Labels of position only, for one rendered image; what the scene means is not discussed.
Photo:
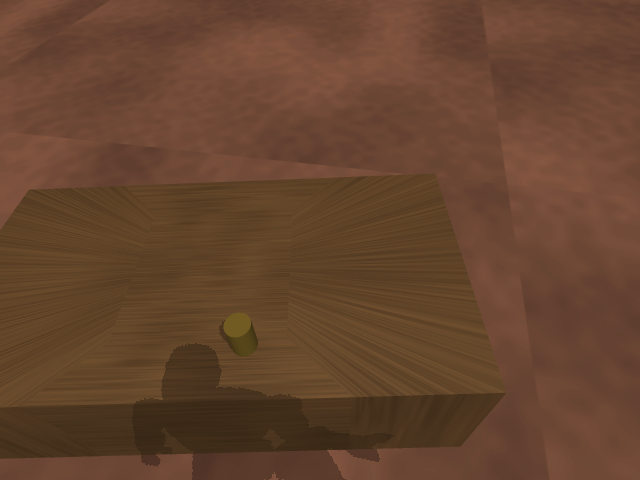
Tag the can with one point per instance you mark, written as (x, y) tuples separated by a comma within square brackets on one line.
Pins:
[(240, 333)]

